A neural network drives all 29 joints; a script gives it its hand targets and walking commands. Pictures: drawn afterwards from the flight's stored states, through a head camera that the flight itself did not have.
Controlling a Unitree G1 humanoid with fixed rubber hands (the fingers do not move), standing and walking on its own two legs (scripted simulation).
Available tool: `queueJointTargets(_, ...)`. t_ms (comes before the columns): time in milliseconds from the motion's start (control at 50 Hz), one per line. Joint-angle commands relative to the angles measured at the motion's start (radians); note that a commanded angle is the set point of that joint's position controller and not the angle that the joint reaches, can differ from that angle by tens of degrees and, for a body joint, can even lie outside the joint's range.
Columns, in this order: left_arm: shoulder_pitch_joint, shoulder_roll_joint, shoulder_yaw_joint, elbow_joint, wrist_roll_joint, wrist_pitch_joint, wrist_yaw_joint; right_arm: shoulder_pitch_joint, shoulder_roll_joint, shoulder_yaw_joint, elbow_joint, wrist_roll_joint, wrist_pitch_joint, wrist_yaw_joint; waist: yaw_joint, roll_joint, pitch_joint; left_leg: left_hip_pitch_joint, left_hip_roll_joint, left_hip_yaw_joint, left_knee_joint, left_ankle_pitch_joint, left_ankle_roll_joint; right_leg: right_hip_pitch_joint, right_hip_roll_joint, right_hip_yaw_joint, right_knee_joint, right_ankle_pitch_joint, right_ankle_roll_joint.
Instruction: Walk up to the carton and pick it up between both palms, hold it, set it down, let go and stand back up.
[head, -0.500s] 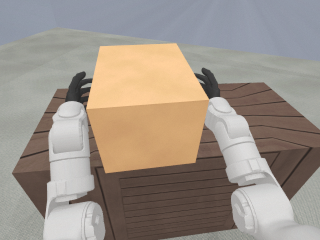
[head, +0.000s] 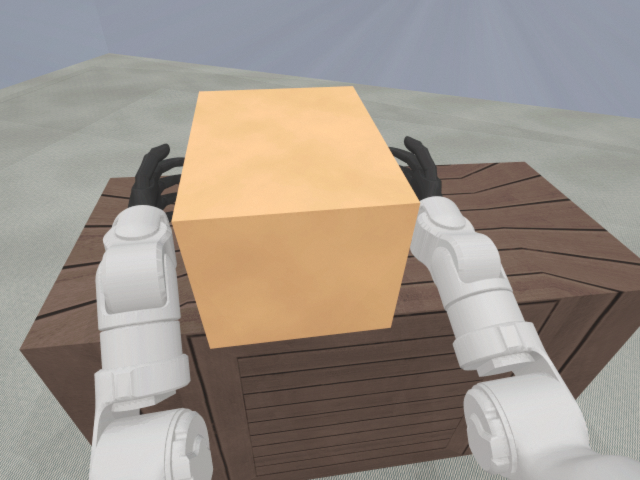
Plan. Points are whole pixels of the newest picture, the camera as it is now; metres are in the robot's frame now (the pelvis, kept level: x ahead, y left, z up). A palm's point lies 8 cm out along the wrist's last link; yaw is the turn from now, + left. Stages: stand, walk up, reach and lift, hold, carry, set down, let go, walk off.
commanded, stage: hold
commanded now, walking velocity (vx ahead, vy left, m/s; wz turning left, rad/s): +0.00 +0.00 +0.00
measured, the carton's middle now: (289, 202) +0.43 +0.01 +0.19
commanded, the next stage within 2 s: none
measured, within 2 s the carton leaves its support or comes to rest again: neither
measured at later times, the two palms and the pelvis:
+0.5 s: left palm (148, 213) +0.36 +0.17 +0.23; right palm (421, 201) +0.36 -0.14 +0.22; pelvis +0.00 +0.00 +0.00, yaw +0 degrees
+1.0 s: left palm (148, 213) +0.36 +0.17 +0.23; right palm (421, 201) +0.36 -0.14 +0.22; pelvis +0.00 +0.00 +0.00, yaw +0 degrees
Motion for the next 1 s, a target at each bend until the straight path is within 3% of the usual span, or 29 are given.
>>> queueJointTargets(0, -0.703, -0.507, -0.458, -0.139, -0.178, -0.076, -0.146, -0.788, 0.539, 0.35, -0.323, 0.101, -0.057, 0.111, -0.004, 0.083, -0.408, 0.087, -0.054, -0.011, -0.033, 0.192, -0.015, 0.077, 0.047, 0.037, -0.026, 0.132, 0.05)
queueJointTargets(980, -0.708, -0.508, -0.459, -0.135, -0.18, -0.081, -0.149, -0.789, 0.541, 0.347, -0.321, 0.097, -0.059, 0.108, -0.01, 0.088, -0.41, 0.088, -0.055, -0.013, -0.032, 0.195, -0.018, 0.078, 0.047, 0.034, -0.024, 0.133, 0.051)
